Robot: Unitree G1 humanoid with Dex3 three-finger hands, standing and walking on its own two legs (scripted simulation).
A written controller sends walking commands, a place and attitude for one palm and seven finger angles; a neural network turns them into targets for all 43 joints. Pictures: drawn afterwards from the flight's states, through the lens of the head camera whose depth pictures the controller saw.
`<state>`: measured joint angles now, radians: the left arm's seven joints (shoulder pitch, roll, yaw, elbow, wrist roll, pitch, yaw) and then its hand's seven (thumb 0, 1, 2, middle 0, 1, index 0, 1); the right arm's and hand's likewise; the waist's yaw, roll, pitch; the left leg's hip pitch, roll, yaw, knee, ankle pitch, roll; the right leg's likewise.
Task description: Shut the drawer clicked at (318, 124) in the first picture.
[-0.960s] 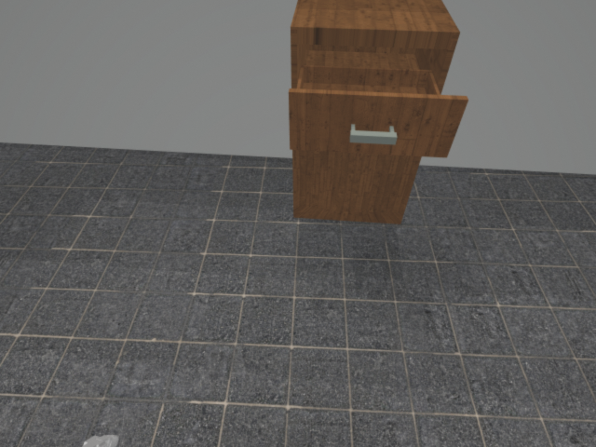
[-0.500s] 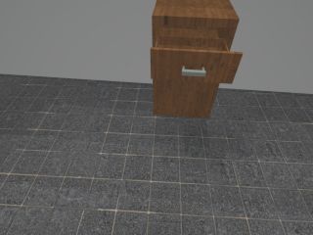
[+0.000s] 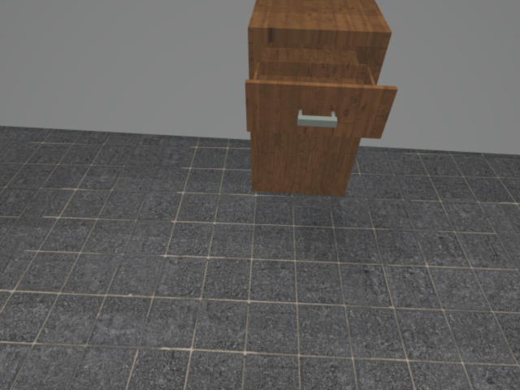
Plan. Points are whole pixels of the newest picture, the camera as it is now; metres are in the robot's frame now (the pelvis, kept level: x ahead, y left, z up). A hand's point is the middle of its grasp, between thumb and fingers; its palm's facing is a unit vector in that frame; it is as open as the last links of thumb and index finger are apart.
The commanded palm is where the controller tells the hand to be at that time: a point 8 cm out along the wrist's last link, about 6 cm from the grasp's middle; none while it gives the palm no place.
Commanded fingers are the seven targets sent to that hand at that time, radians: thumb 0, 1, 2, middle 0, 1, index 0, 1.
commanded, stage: look at it before walking up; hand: left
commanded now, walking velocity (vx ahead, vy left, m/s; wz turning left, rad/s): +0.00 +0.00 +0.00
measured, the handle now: (316, 117) +0.90 -0.13 -0.08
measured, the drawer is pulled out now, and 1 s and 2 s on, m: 0.30 0.30 0.30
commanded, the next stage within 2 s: walk to a spot facing it in 0.48 s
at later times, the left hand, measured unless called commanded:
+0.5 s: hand out of the picture +0.08 +0.25 -0.15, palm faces -0.02 -0.94 -0.34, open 7.4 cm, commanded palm none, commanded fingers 0.00 0.90 0.90 -0.20 -0.30 -0.20 -0.30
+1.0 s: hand out of the picture +0.06 +0.19 -0.18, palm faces -0.14 -0.95 -0.27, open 7.4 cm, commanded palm none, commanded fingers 0.00 0.90 0.90 -0.20 -0.30 -0.20 -0.30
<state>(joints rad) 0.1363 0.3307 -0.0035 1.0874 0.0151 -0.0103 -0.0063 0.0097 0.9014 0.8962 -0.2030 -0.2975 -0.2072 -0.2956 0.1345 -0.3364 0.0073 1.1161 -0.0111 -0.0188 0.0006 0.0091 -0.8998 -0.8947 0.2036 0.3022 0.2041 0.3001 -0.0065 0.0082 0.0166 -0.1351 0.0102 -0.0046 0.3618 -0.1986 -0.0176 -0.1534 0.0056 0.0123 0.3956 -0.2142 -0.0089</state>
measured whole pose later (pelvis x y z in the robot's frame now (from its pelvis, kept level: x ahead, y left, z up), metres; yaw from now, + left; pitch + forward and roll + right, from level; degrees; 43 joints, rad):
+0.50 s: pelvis +0.01 +0.00 +0.00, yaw +0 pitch -2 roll +0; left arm 0.15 0.33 0.00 1.09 0.02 -0.01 0.00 0.01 0.90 0.90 -0.20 -0.30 -0.21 -0.30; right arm 0.13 -0.34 0.01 1.12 -0.01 -0.02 0.00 0.01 -0.90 -0.89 0.20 0.30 0.20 0.30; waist 0.00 0.00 0.02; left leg -0.11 0.01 -0.01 0.34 -0.20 -0.02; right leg -0.13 0.01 0.01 0.37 -0.21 -0.01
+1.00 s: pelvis -0.01 -0.02 -0.03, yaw -11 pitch -2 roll +1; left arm 0.25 0.22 0.04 0.95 0.03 0.04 -0.02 0.01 0.90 0.90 -0.20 -0.30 -0.20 -0.30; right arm 0.18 -0.24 -0.04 0.98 -0.01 0.03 -0.02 0.01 -0.90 -0.89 0.20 0.30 0.20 0.30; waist 0.02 0.02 0.09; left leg -0.29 0.10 0.12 0.75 -0.42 -0.04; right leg -0.33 0.03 -0.01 0.71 -0.34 -0.04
